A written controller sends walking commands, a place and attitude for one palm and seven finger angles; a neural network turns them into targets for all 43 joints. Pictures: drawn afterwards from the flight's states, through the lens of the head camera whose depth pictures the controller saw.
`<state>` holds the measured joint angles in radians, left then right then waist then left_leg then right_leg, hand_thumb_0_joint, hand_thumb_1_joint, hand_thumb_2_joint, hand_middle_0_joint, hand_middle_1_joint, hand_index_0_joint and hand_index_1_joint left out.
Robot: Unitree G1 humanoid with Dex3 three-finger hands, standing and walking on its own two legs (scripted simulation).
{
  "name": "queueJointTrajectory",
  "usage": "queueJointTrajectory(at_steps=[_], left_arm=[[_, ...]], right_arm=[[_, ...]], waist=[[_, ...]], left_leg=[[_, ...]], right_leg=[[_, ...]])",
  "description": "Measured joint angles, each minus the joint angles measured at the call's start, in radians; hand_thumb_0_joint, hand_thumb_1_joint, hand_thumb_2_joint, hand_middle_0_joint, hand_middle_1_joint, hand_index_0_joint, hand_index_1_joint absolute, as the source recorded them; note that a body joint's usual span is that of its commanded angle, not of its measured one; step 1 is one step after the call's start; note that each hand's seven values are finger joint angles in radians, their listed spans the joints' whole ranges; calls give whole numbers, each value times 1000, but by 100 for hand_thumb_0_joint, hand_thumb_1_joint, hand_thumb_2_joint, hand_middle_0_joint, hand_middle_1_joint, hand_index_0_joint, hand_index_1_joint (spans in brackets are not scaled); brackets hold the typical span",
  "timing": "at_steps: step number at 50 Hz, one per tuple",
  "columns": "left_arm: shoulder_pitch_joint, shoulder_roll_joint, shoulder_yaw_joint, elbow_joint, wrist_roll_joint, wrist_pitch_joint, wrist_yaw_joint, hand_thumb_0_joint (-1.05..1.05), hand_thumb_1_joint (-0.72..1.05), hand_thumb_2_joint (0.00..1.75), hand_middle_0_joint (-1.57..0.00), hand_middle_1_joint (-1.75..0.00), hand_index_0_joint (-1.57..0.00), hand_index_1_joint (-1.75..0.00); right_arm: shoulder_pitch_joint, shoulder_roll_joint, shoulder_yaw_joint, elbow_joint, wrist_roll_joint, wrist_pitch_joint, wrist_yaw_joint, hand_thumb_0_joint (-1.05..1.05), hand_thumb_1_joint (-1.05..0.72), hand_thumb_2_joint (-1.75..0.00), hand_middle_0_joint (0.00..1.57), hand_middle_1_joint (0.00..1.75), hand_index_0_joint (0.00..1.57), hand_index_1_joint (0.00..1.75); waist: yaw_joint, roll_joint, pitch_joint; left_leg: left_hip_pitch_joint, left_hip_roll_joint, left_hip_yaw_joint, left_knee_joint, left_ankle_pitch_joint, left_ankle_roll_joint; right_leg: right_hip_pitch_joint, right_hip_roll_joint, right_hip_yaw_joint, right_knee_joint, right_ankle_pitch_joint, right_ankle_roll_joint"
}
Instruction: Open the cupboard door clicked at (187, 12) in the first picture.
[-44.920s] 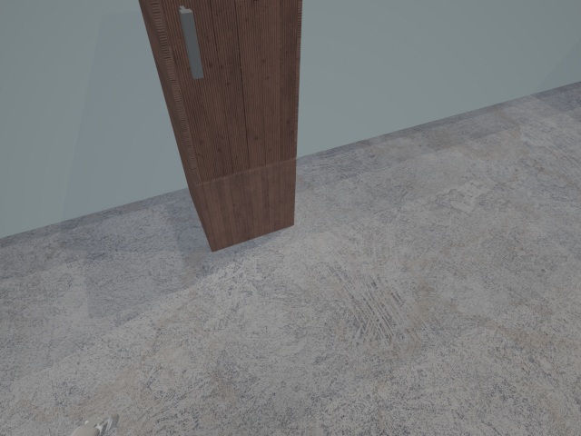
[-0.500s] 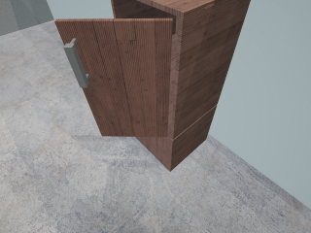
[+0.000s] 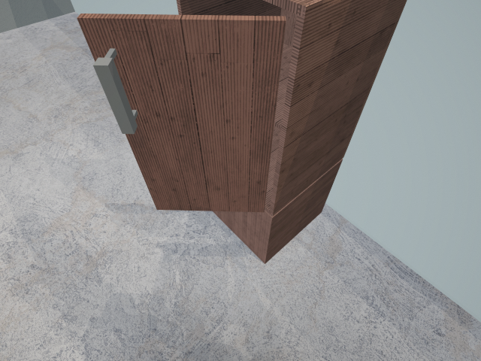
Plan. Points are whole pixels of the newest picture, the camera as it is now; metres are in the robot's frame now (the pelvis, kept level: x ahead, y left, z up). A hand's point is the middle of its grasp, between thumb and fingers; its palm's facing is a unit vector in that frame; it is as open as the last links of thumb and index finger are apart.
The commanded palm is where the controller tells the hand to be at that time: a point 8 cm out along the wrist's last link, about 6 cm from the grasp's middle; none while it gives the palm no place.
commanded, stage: shuffle to correct the standing spot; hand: left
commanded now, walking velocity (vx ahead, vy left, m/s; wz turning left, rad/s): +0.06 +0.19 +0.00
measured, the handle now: (121, 92) +0.55 +0.28 +0.13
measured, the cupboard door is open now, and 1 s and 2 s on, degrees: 46 46 46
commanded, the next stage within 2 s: come to a stop and stand still in 0.08 s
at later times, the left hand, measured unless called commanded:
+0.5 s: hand out of the picture +0.08 +0.27 -0.16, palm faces +0.05 -0.97 -0.24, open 7.4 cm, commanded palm none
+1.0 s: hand out of the picture +0.07 +0.21 -0.15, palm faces +0.04 -0.98 -0.21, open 7.3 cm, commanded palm none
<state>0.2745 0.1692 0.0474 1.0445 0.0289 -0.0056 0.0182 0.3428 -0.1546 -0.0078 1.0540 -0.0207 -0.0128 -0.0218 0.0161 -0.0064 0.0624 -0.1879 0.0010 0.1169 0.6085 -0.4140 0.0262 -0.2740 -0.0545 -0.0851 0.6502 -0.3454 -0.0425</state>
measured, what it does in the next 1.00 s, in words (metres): steps on the spot: left foot, then right foot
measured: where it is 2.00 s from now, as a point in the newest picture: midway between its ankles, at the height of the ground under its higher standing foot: outside the picture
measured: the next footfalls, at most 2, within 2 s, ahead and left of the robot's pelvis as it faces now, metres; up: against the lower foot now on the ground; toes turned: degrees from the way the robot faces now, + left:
left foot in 0.26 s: +0.10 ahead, +0.20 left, +0.00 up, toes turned +7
right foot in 0.62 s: +0.05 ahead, -0.03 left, +0.00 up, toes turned +1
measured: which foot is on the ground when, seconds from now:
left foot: down 0.00-0.00, up 0.02-0.24, down 0.26-0.64, up 0.66-0.88, down 0.90-1.00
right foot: down 0.00-0.26, up 0.28-0.60, down 0.62-1.00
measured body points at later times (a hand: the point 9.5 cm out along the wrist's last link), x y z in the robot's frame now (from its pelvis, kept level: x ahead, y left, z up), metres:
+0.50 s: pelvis +0.03 +0.07 +0.01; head +0.07 +0.08 +0.46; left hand +0.08 +0.32 -0.14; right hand +0.11 -0.15 -0.14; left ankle +0.06 +0.19 -0.72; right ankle +0.00 -0.03 -0.69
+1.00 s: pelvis +0.02 +0.03 +0.01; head +0.01 +0.03 +0.46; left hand +0.07 +0.26 -0.14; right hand +0.03 -0.19 -0.14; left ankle +0.00 +0.14 -0.72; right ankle +0.01 -0.03 -0.72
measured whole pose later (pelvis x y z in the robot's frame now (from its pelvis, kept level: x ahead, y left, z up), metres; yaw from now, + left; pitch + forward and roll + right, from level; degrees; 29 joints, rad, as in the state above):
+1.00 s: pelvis +0.02 +0.03 +0.01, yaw +1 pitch -1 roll +0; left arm 0.26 0.17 0.00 0.98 0.01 -0.01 0.04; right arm 0.30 -0.15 0.00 1.03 -0.02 0.01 -0.02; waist -0.01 0.00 0.00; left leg -0.20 0.02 0.08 0.53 -0.31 0.02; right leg -0.20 0.07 -0.10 0.49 -0.28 -0.09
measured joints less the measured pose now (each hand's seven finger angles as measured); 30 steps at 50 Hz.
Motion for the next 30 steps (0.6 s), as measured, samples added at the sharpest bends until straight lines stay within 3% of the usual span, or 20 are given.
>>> queueJointTrajectory(at_steps=[4, 6, 8, 12, 13, 16, 19, 27, 30], left_arm=[[-11, -19, -1, -23, 1, -36, 13, 0, 91, 90, -20, -30, -20, -29], [-4, -22, 2, -32, 6, -35, 20, 0, 91, 90, -20, -30, -20, -29], [3, -16, 4, -33, 10, -25, 20, 0, 91, 90, -20, -30, -20, -29], [16, 4, 10, -26, 11, 3, 10, 0, 91, 90, -20, -30, -20, -29], [24, 6, 10, -27, 9, 11, 8, 0, 91, 90, -20, -30, -20, -29], [3, 34, 14, -20, -2, 46, 15, 0, 91, 90, -20, -30, -20, -29], [-27, 52, 16, -22, -3, 41, 16, 1, 91, 90, -20, -30, -20, -29], [-74, 27, 0, -61, -8, 42, -4, 0, 91, 90, -19, -30, -20, -29], [-78, 12, -3, -76, -6, 36, -8, 0, 91, 90, -19, -30, -20, -29]], right_arm=[[-23, -10, -10, 8, 5, 32, 4, 1, -91, -90, 20, 29, 20, 30], [-54, -13, -17, -3, 5, 43, 13, 1, -91, -90, 20, 29, 20, 30], [-90, -17, -24, -24, 5, 48, 19, 1, -92, -90, 20, 29, 20, 30], [-139, -37, -34, -79, 9, 23, 31, 2, -93, -90, 20, 29, 20, 30], [-140, -48, -34, -94, 7, 11, 31, 1, -93, -90, 20, 29, 20, 30], [-151, -37, -33, -105, 0, -4, 15, 1, -93, -90, 20, 29, 19, 30], [-152, -18, -18, -95, -9, -6, 5, 1, -92, -90, 20, 29, 19, 30], [-165, -5, -16, -80, -15, 8, -13, 0, -92, -89, 21, 30, 20, 30], [-153, -19, -26, -73, -12, 17, -10, 0, -92, -89, 21, 30, 20, 30]], waist=[[5, 32, 0], [14, 24, 1], [15, 1, 3], [13, -38, 10], [12, -29, 6], [0, -50, 3], [0, -54, -1], [-21, 5, 3], [-29, 25, 2]], left_leg=[[-140, -9, -41, 316, -110, -22], [-208, -1, -49, 397, -112, -28], [-243, 16, -51, 348, -68, -35], [-198, 40, -36, 77, 130, -48], [-171, 51, -36, 13, 195, -45], [-186, 34, -26, 62, 116, -24], [-161, 29, -23, 14, 137, -17], [-119, 40, -7, -106, 207, -17], [-131, 48, -2, -86, 205, -30]], right_leg=[[35, -22, -29, -11, -46, 37], [57, -37, -28, -47, -36, 52], [68, -57, -20, -73, -23, 68], [64, -95, 5, -39, -48, 106], [52, -92, 9, -1, -70, 105], [-30, -63, 75, 219, -222, 66], [-84, -16, 75, 332, -199, 44], [-78, 42, 28, 170, -147, 46], [-22, 47, 23, 10, -38, 40]])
